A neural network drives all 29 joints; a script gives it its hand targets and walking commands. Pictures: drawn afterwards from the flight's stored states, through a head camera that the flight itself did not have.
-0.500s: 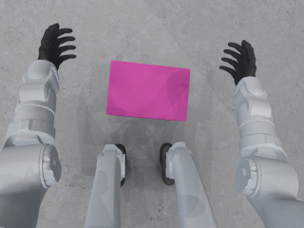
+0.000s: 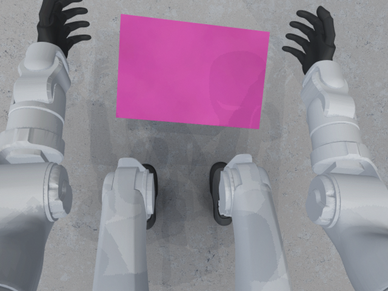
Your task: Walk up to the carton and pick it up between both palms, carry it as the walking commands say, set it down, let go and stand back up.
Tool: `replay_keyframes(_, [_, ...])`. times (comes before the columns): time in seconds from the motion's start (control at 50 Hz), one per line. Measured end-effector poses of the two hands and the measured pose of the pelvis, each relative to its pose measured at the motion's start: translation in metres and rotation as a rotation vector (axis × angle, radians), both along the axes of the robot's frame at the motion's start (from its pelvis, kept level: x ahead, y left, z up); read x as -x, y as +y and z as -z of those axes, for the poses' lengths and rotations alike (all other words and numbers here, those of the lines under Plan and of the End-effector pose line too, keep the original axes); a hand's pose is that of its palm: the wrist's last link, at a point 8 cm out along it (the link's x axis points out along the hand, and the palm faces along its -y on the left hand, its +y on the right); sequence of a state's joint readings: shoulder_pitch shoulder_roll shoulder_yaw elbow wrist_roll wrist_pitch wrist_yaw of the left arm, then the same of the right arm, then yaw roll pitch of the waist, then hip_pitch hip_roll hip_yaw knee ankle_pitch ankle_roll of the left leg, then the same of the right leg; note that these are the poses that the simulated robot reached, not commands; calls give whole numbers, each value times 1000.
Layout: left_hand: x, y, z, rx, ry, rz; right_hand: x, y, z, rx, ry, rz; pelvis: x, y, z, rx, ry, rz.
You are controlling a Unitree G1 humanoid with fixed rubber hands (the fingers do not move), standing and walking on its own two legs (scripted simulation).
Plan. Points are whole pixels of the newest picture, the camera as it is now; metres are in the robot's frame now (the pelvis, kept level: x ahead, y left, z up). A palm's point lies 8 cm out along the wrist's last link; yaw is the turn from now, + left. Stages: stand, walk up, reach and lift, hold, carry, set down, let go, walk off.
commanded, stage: reach and lift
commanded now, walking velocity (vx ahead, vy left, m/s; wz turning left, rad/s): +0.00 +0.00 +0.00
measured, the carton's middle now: (188, 85) +0.47 -0.01 -0.31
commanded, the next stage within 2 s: none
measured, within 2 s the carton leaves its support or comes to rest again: leaves its support in 1.92 s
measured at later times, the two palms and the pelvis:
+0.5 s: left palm (85, 65) +0.50 +0.22 -0.25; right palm (285, 78) +0.48 -0.22 -0.24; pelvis -0.01 +0.00 -0.08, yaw +0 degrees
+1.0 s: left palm (97, 64) +0.50 +0.19 -0.24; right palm (275, 76) +0.49 -0.20 -0.24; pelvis -0.01 +0.00 -0.07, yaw +0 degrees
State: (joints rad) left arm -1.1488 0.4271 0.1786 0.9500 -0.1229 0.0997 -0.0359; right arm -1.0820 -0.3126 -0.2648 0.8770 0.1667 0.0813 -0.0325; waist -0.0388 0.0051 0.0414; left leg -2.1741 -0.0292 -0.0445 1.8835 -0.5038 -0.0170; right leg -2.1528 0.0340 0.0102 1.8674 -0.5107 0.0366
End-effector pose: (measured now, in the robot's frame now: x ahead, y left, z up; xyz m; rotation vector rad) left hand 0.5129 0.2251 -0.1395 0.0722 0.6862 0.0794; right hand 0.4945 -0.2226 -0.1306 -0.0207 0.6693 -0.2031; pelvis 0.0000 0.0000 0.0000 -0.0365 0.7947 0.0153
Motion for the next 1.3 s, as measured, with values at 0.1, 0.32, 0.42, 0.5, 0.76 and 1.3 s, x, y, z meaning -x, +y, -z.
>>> replay_keyframes(0.1, [3,-3,35,-5,16,-3,6,1,38,6,24,8,2,-1,21,-1,-18,5])
replay_keyframes(0.32, [9,-5,89,-13,23,-17,12,-2,92,26,43,14,4,1,61,-3,-81,9])
replay_keyframes(0.42, [12,-5,106,-12,29,-24,12,2,109,25,46,8,6,2,73,-5,-107,5])
replay_keyframes(0.5, [11,-7,110,-3,14,-29,13,2,114,33,43,9,7,2,79,-5,-127,1])
replay_keyframes(0.76, [12,-13,102,-11,27,-24,12,7,106,21,44,3,8,2,78,-7,-138,3])
replay_keyframes(1.3, [9,-48,108,12,36,13,10,31,112,5,50,-9,9,1,69,-5,-109,4])
